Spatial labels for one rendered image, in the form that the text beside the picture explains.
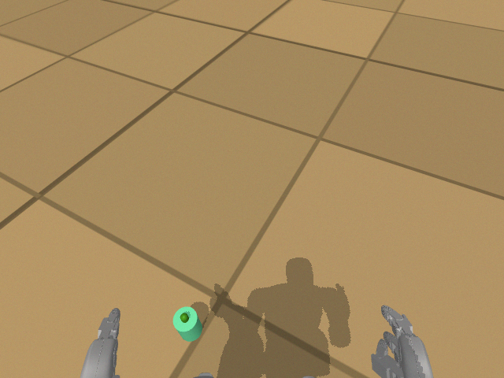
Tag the bottle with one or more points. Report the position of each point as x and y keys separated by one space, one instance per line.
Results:
x=187 y=323

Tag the right robot hand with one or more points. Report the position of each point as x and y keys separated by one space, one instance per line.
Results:
x=411 y=358

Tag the left robot hand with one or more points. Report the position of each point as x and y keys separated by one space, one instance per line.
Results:
x=101 y=358

